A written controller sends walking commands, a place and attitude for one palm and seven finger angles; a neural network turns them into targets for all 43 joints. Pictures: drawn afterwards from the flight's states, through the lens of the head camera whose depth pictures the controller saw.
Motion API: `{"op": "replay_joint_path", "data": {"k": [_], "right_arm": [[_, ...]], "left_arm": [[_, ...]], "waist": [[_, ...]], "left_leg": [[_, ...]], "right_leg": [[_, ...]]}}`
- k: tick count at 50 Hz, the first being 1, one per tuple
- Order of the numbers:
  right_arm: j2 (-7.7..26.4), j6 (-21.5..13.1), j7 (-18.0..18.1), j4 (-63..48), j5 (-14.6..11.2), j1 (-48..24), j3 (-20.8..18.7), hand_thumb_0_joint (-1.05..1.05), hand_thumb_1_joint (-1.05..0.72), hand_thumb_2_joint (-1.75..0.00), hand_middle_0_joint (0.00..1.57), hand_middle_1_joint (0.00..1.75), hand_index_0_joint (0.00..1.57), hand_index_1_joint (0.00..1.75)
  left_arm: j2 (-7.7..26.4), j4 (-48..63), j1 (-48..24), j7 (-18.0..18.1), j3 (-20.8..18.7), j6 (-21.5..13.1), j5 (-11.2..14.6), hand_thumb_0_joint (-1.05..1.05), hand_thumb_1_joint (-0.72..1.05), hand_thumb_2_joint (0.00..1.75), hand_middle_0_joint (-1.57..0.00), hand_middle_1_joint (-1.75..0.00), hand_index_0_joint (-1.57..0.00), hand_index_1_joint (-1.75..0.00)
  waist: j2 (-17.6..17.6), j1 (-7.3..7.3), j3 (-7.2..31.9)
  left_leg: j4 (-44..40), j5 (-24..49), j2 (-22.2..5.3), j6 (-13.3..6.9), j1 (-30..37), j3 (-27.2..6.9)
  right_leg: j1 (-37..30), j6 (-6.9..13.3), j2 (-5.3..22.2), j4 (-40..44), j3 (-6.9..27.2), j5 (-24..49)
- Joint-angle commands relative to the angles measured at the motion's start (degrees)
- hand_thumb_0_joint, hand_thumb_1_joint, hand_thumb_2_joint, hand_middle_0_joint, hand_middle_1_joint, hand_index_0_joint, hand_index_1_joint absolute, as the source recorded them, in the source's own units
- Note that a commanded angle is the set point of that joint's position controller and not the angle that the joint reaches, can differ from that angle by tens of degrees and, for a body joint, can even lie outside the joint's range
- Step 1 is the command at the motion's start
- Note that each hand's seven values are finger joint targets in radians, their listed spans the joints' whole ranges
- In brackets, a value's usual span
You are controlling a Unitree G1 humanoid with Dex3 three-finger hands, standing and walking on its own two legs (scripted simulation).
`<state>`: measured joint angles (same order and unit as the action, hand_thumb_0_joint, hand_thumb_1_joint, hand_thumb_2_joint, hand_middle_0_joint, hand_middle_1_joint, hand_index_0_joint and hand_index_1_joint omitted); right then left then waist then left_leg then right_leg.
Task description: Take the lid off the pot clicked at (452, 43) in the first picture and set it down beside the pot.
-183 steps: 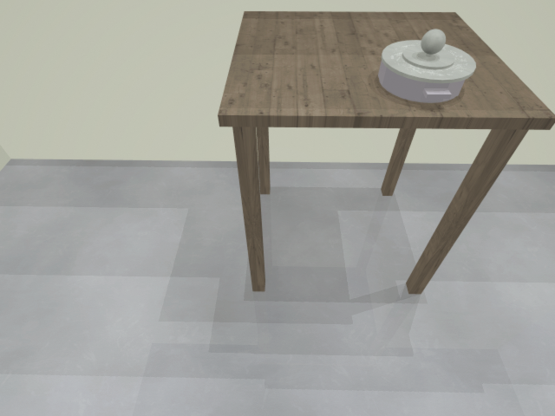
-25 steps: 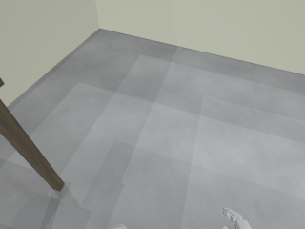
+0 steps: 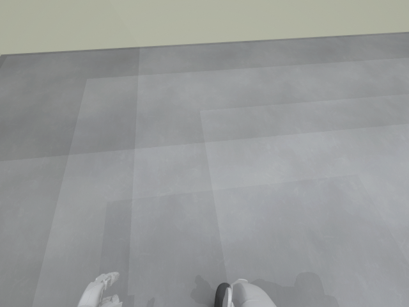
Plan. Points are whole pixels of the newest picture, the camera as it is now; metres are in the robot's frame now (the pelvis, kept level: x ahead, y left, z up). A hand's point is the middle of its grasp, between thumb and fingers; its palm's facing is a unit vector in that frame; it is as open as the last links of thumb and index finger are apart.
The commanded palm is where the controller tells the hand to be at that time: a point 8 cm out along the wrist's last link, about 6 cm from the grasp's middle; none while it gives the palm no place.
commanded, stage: turn to face it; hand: left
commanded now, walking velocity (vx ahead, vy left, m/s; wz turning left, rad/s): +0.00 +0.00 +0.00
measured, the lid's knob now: out of the picture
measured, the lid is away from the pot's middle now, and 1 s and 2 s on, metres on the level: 0.00 0.00 0.00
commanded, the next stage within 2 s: none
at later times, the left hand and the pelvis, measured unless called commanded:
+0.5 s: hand out of the picture +0.12 +0.18 -0.15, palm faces +0.24 -0.95 -0.19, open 7.3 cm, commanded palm none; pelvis +0.06 -0.01 +0.01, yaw +11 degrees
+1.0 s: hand out of the picture +0.03 +0.18 -0.14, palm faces +0.50 -0.81 -0.31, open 7.4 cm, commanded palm none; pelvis +0.06 -0.04 +0.01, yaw +28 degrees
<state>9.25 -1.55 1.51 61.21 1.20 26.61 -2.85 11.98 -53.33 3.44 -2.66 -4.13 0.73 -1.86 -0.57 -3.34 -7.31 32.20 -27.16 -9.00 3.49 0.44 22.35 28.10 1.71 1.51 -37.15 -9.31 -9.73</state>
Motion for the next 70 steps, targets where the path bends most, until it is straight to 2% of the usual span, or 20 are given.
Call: {"op": "replay_joint_path", "data": {"k": [1, 2, 4, 8, 20, 26, 27, 28, 29, 31, 35, 44, 45, 47, 52, 59, 64, 65, 67, 70], "right_arm": [[5.2, -1.2, -0.2, -7.7, -1.7, 0.2, -1.1, 0.00, -0.90, -0.90, 0.20, 0.30, 0.20, 0.30], [7.1, -0.6, 0.7, -8.5, -1.6, -2.9, -1.2, 0.00, -0.90, -0.90, 0.20, 0.30, 0.20, 0.30], [5.6, 0.8, 0.6, -5.9, -0.6, -2.7, -0.7, 0.00, -0.90, -0.90, 0.20, 0.30, 0.20, 0.30], [1.8, 3.2, 0.3, -1.0, 0.2, 4.3, 0.4, 0.00, -0.90, -0.90, 0.20, 0.30, 0.20, 0.30], [1.8, 3.7, -1.5, -7.4, 0.0, -11.1, -0.9, 0.00, -0.90, -0.90, 0.20, 0.30, 0.20, 0.30], [4.1, 2.9, -1.7, -8.9, -0.1, -8.3, -1.4, 0.00, -0.90, -0.90, 0.20, 0.30, 0.20, 0.30], [6.9, 2.5, -1.7, -8.9, 0.0, -6.1, -2.1, 0.00, -0.90, -0.90, 0.20, 0.30, 0.20, 0.30], [12.9, 2.3, -1.3, -9.7, 0.5, -4.1, -3.3, 0.00, -0.90, -0.90, 0.20, 0.30, 0.20, 0.30], [14.6, 2.6, -0.7, -8.9, 0.7, -3.1, -3.7, 0.00, -0.90, -0.90, 0.20, 0.30, 0.20, 0.30], [13.9, 2.0, 0.0, -9.3, 0.4, -8.1, -3.4, 0.00, -0.90, -0.90, 0.20, 0.30, 0.20, 0.30], [13.1, 1.6, -0.2, -10.9, -0.1, -14.7, -2.8, 0.00, -0.90, -0.90, 0.20, 0.30, 0.20, 0.30], [15.6, 3.4, -1.0, -12.5, 0.0, -18.5, -4.4, 0.00, -0.90, -0.90, 0.20, 0.30, 0.20, 0.30], [14.7, 3.4, -1.2, -13.1, -0.4, -19.2, -4.4, 0.00, -0.90, -0.90, 0.20, 0.30, 0.20, 0.30], [7.8, 3.3, -1.8, -16.0, -0.6, -18.8, -3.2, 0.00, -0.90, -0.90, 0.20, 0.30, 0.20, 0.30], [9.4, 4.5, -3.1, -13.2, 0.0, -19.2, -3.7, 0.00, -0.90, -0.90, 0.20, 0.30, 0.20, 0.30], [7.8, 4.4, -3.5, -15.2, -0.4, -25.7, -2.4, 0.00, -0.90, -0.90, 0.20, 0.30, 0.20, 0.30], [8.1, 3.1, -3.0, -15.2, -0.5, -21.4, -2.1, 0.00, -0.90, -0.90, 0.20, 0.30, 0.20, 0.30], [9.9, 2.7, -3.0, -14.5, -0.4, -18.3, -2.5, 0.00, -0.90, -0.90, 0.20, 0.30, 0.20, 0.30], [21.4, 2.2, -2.3, -13.7, -0.4, -10.4, -5.4, 0.00, -0.90, -0.90, 0.20, 0.30, 0.20, 0.30], [17.6, 2.4, -0.7, -12.7, -0.2, -12.3, -4.5, 0.00, -0.90, -0.90, 0.20, 0.30, 0.20, 0.30]], "left_arm": [[15.8, -1.5, 21.7, 1.9, -3.4, -3.3, 1.1, 0.00, 0.90, 0.90, -0.20, -0.30, -0.20, -0.30], [14.9, -0.5, 21.0, 3.0, -3.2, -2.4, 2.1, 0.00, 0.90, 0.90, -0.20, -0.30, -0.20, -0.30], [9.6, 1.7, 10.4, 3.9, -1.6, -1.9, 1.6, 0.00, 0.90, 0.90, -0.20, -0.30, -0.20, -0.30], [3.8, 1.7, 3.0, 4.4, 0.6, -2.7, 0.8, 0.00, 0.90, 0.90, -0.20, -0.30, -0.20, -0.30], [5.5, 1.3, 9.3, 5.0, -1.6, -1.2, 0.1, 0.00, 0.90, 0.90, -0.20, -0.30, -0.20, -0.30], [7.3, 1.7, 10.4, 4.5, -2.2, -0.5, 0.7, 0.00, 0.90, 0.90, -0.20, -0.30, -0.20, -0.30], [5.9, 2.3, 10.3, 4.3, -2.1, -0.2, 1.0, 0.00, 0.90, 0.90, -0.20, -0.30, -0.20, -0.30], [2.9, 4.9, 9.2, 3.8, -1.6, 0.0, 1.4, 0.00, 0.90, 0.90, -0.20, -0.30, -0.20, -0.30], [4.0, 6.7, 4.1, 3.8, -1.1, 0.4, 0.5, 0.00, 0.90, 0.90, -0.20, -0.30, -0.20, -0.30], [3.9, 5.5, 4.0, 3.4, -1.8, 0.4, 0.7, 0.00, 0.90, 0.90, -0.20, -0.30, -0.20, -0.30], [5.0, 2.7, 9.2, 3.2, -1.9, 0.9, 1.1, 0.00, 0.90, 0.90, -0.20, -0.30, -0.20, -0.30], [5.3, 3.3, 13.6, 3.9, -1.5, 0.1, 1.7, 0.00, 0.90, 0.90, -0.20, -0.30, -0.20, -0.30], [6.4, 2.8, 16.3, 4.1, -1.8, -0.5, 1.6, 0.00, 0.90, 0.90, -0.20, -0.30, -0.20, -0.30], [16.2, 4.1, 17.1, 4.8, -3.3, -1.3, 0.3, 0.00, 0.90, 0.90, -0.20, -0.30, -0.20, -0.30], [9.0, 6.7, 8.1, 4.8, -1.3, -1.4, 0.4, 0.00, 0.90, 0.90, -0.20, -0.30, -0.20, -0.30], [12.0, 5.0, 13.9, 4.6, -1.8, -1.0, 0.1, 0.00, 0.90, 0.90, -0.20, -0.30, -0.20, -0.30], [13.0, 4.6, 13.2, 4.3, -2.8, -0.3, 0.3, 0.00, 0.90, 0.90, -0.20, -0.30, -0.20, -0.30], [12.7, 4.7, 13.1, 4.1, -2.8, -0.1, 0.8, 0.00, 0.90, 0.90, -0.20, -0.30, -0.20, -0.30], [6.7, 8.7, 10.2, 3.3, -1.3, 0.0, 1.2, 0.00, 0.90, 0.90, -0.20, -0.30, -0.20, -0.30], [7.3, 8.0, 5.0, 3.9, -1.7, 0.8, 1.1, 0.00, 0.90, 0.90, -0.20, -0.30, -0.20, -0.30]], "waist": [[-11.2, 9.54, 26.6], [-4.9, 10.06, 26.5], [-4.8, 4.98, 17.1], [-3.1, -1.23, 10.5], [-4.7, 4.58, 5.5], [-3.6, 2.73, 11.4], [5.3, 1.30, 12.8], [21.1, 0.04, 10.8], [16.2, -2.04, 9.6], [11.2, 0.72, 9.5], [8.0, 3.27, 8.5], [10.0, 4.37, 9.0], [7.4, 5.78, 10.3], [-18.5, 6.54, 8.6], [-9.1, 2.51, 4.7], [-10.0, 6.53, 6.6], [-11.2, 5.21, 10.9], [-8.5, 3.43, 12.8], [20.0, -1.37, 15.9], [12.8, -0.53, 11.7]], "left_leg": [[50.3, -11.2, 2.8, 1.4, -34.8, -9.3], [50.8, -8.5, 1.9, -0.2, -32.2, -19.8], [48.9, 0.0, -0.2, -0.8, -30.7, -21.4], [35.9, 7.7, 0.5, -1.2, -22.8, -21.7], [18.3, 1.2, 2.5, -1.3, -26.7, -17.4], [-0.4, 8.6, 4.3, -2.6, -15.1, -15.8], [-9.2, 13.6, -0.2, -4.9, -8.5, -23.6], [-14.5, 30.0, -13.9, -12.2, -4.5, -43.1], [-15.7, 34.3, -18.0, -17.7, -5.7, -47.3], [-13.0, 35.1, -12.0, -15.5, -7.4, -40.4], [-13.1, 33.0, -4.7, -12.1, -10.7, -31.8], [-7.5, 27.6, -1.9, -11.3, -17.1, -38.8], [-3.4, 25.2, 0.5, -9.2, -20.4, -37.7], [22.0, -6.8, 12.9, -1.0, -37.7, -24.0], [38.2, 4.1, 6.7, -0.2, -34.6, -23.6], [19.9, 2.0, 7.2, 0.4, -29.0, -18.0], [0.8, 7.7, 8.8, -1.2, -18.7, -14.8], [-7.1, 14.8, 8.4, -2.0, -11.3, -15.8], [-10.6, 50.3, -14.2, -13.1, 6.4, -44.3], [-9.7, 46.1, -9.6, -15.2, -2.2, -39.6]], "right_leg": [[-49.0, 13.5, 24.7, 6.4, 33.8, 50.2], [-40.4, 14.3, 24.5, 10.4, 30.7, 49.4], [-24.3, 10.7, 19.8, 16.6, 24.5, 25.8], [-7.7, 6.3, 13.1, 21.9, 10.1, 11.1], [-14.0, 8.4, 20.3, 22.7, 8.5, -0.8], [-14.7, 3.4, 19.1, 11.1, 2.0, 4.7], [-8.2, 0.0, 15.8, 2.7, -0.8, -1.2], [5.3, -5.3, 7.2, -9.1, -4.1, -18.4], [9.4, -5.5, 4.4, -21.2, 1.9, -25.6], [10.5, -5.5, 4.1, -28.9, 7.7, -18.3], [4.2, -6.7, 3.5, -25.1, 7.8, -11.7], [-13.8, -6.2, -0.7, 3.7, 5.9, -8.9], [-20.2, -5.9, 0.6, 12.8, 6.5, -3.5], [-26.1, 3.2, 26.1, 23.5, 30.6, 3.9], [-15.9, 4.4, 17.6, 18.7, 12.4, 8.6], [-22.0, 5.6, 19.5, 16.3, 6.9, 17.2], [-23.7, 2.4, 19.2, 7.6, 1.8, 21.7], [-20.3, 0.0, 18.3, 1.5, 0.0, 19.4], [7.1, -7.6, 7.0, -21.8, -0.4, -27.2], [8.9, -7.2, 6.7, -31.9, 9.0, -19.9]]}}
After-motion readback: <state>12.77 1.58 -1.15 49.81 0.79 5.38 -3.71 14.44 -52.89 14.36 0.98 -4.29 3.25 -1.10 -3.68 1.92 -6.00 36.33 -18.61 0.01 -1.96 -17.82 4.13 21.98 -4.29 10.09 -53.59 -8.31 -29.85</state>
